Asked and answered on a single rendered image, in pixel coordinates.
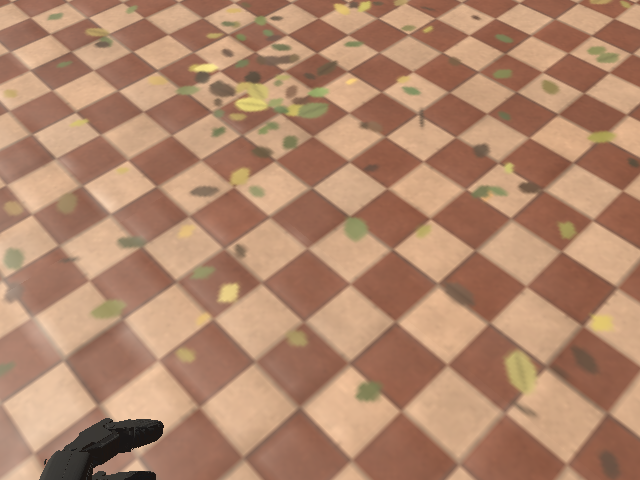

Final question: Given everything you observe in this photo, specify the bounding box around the left robot hand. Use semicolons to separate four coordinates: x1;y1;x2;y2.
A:
39;418;164;480

